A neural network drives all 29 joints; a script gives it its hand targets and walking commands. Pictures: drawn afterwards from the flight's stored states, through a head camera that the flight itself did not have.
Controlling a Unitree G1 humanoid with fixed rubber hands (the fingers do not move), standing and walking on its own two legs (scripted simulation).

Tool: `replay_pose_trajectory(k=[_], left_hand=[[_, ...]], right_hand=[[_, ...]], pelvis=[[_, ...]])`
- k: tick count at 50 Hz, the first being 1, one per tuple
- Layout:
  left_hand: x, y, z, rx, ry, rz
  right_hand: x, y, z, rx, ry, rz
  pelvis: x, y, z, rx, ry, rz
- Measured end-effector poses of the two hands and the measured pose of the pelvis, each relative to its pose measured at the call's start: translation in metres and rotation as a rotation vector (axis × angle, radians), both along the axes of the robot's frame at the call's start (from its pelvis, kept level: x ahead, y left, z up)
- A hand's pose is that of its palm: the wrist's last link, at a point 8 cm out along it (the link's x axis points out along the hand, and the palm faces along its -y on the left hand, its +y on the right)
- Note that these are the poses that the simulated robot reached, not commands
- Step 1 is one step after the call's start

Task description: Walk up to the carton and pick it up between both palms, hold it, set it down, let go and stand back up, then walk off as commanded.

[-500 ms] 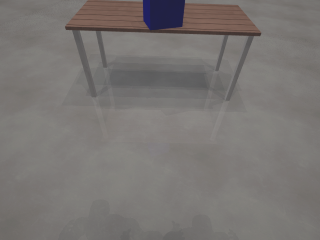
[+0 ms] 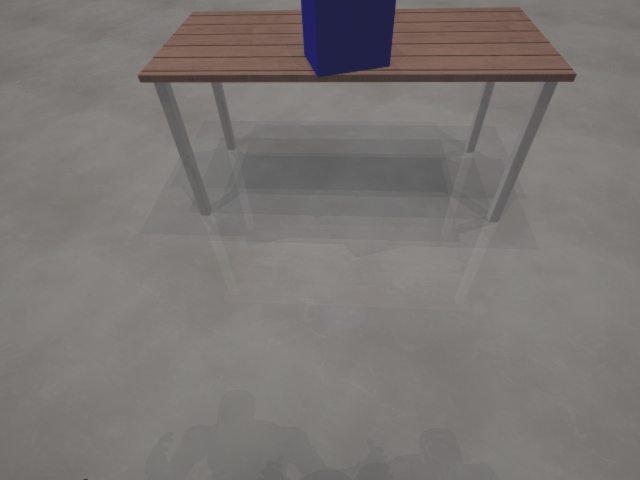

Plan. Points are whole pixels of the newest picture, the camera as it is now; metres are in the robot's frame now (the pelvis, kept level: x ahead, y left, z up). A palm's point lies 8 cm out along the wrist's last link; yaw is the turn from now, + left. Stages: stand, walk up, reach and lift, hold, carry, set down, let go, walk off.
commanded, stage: walk up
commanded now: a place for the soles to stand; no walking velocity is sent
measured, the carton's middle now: (346, 12) +1.42 +0.02 +0.06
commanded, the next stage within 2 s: none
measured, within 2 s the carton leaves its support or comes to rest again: neither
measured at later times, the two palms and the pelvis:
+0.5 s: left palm (115, 383) +0.28 +0.33 -0.07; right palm (557, 447) +0.23 -0.29 -0.11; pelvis +0.16 +0.01 -0.01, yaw -1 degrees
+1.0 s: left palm (151, 284) +0.46 +0.34 -0.08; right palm (531, 370) +0.33 -0.28 -0.08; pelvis +0.30 +0.04 +0.00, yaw -3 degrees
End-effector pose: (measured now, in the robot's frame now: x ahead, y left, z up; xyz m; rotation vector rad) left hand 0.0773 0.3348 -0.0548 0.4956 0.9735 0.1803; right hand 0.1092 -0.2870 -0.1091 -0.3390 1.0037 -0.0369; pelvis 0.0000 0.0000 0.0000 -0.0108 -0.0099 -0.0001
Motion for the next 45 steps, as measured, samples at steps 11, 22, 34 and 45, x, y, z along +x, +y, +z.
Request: replay_pose_trajectory(k=[11,22,34,45], left_hand=[[0.089,0.018,-0.016,-0.059,0.006,-0.057],[0.192,-0.009,-0.025,-0.044,-0.024,-0.147],[0.217,0.038,-0.023,-0.034,-0.024,-0.010],[0.323,0.029,-0.024,-0.085,-0.012,-0.146]], right_hand=[[0.065,0.016,0.025,-0.057,-0.060,-0.044],[0.096,-0.014,0.001,-0.055,0.000,-0.147],[0.213,0.025,0.012,-0.068,-0.033,-0.006],[0.220,0.018,0.038,-0.121,-0.008,-0.145]], pelvis=[[0.072,0.030,0.003,-0.006,0.029,0.004],[0.142,0.009,-0.014,-0.002,-0.009,-0.026],[0.213,0.037,-0.009,-0.044,-0.005,-0.007],[0.272,0.050,0.005,-0.020,0.012,-0.033]])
